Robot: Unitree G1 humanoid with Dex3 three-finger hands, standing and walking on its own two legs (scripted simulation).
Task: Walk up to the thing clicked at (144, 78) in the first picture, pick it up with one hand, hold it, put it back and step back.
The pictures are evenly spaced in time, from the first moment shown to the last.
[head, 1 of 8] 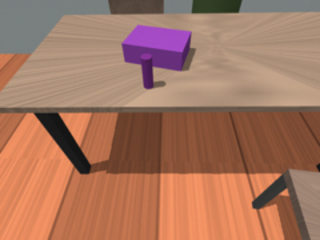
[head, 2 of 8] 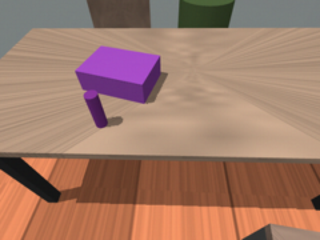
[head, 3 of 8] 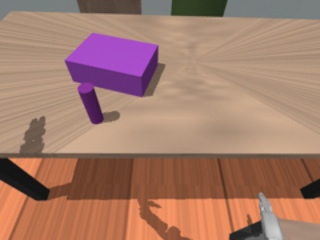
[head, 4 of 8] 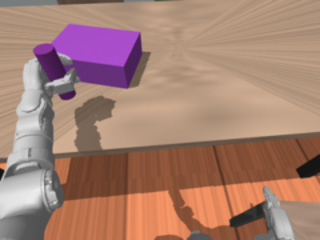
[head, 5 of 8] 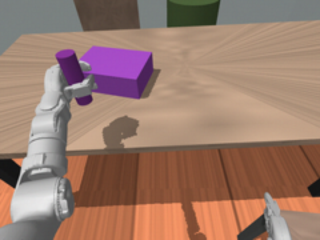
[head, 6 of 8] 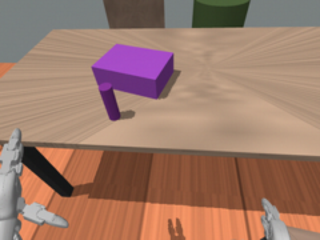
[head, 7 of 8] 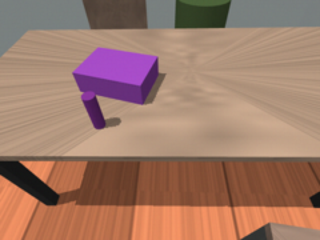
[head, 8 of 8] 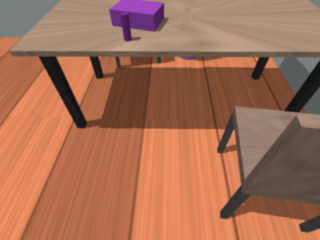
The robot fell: no
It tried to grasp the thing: yes
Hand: left
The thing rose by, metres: 0.25
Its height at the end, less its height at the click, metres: +0.00
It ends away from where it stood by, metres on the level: 0.00
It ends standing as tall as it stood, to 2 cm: yes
